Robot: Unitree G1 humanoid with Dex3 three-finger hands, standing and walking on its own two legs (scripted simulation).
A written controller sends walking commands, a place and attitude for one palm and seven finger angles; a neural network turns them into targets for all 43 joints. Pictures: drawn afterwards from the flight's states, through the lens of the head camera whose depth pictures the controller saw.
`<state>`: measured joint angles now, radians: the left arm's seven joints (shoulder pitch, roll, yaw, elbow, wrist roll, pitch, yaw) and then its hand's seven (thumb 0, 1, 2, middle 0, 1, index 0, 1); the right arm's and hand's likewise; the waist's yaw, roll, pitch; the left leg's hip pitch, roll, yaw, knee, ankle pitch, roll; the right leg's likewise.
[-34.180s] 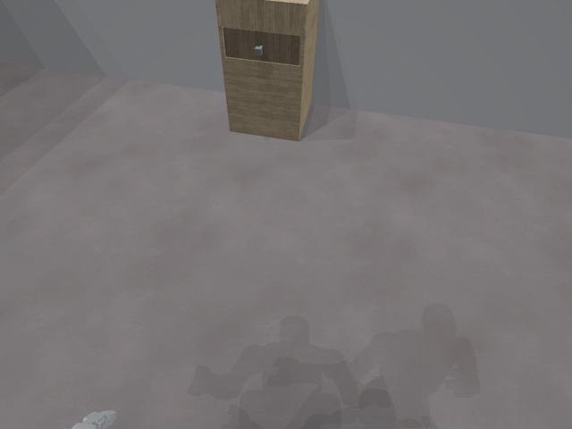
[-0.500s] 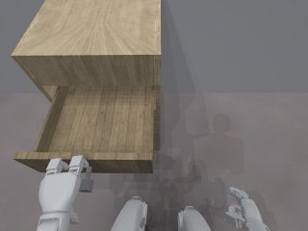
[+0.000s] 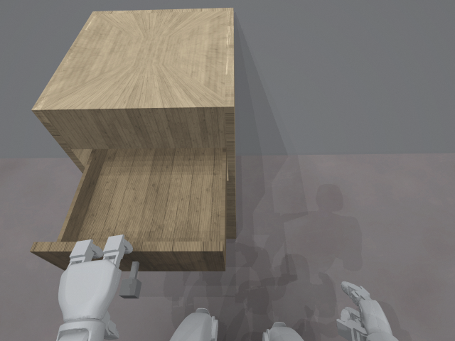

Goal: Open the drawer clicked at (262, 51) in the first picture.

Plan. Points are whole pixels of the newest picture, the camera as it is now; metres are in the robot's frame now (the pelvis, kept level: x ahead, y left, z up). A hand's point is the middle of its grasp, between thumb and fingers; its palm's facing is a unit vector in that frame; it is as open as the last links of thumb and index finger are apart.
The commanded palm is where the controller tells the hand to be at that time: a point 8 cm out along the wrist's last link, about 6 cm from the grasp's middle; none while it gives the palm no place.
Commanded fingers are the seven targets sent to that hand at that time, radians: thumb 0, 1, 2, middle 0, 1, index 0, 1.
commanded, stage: lift the hand off the handle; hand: left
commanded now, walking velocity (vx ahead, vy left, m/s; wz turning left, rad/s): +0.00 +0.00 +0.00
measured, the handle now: (132, 279) +0.25 +0.24 -0.14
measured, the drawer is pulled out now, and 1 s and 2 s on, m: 0.26 0.26 0.26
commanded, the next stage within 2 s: draw the hand back to the body in 0.88 s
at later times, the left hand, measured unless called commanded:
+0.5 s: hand (100, 284) +0.21 +0.24 +0.00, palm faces +0.00 -0.08 -1.00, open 13.8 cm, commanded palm +0.19 +0.23 +0.05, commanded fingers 0.00 -0.50 0.30 -0.30 -1.20 -0.30 -1.20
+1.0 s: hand (93, 281) +0.21 +0.24 +0.01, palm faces -0.03 -0.10 -0.99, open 13.8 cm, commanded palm +0.19 +0.24 +0.07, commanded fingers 0.00 -0.50 0.30 -0.30 -1.20 -0.30 -1.20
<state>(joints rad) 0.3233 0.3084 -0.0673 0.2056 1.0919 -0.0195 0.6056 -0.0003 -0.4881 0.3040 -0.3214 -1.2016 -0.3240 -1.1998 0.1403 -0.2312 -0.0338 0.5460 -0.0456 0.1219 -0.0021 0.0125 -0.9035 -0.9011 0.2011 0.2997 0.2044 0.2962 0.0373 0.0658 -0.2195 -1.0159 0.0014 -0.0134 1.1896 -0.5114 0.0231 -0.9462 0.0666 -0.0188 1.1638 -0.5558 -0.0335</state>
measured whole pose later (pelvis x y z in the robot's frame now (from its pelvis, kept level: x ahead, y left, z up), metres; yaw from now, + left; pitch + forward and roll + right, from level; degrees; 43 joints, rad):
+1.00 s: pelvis +0.02 +0.00 +0.03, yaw +0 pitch +14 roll -1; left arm 0.40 0.33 -0.04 0.11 1.05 -0.04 0.52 0.00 -0.49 0.30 -0.32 -1.20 -0.32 -1.20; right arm 0.17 -0.24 -0.04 0.52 -0.03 0.13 0.02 0.01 -0.90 -0.90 0.20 0.30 0.20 0.30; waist 0.04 0.07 -0.18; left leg -0.78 0.00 0.00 1.00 -0.46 0.02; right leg -0.73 0.06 0.01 0.99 -0.50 -0.04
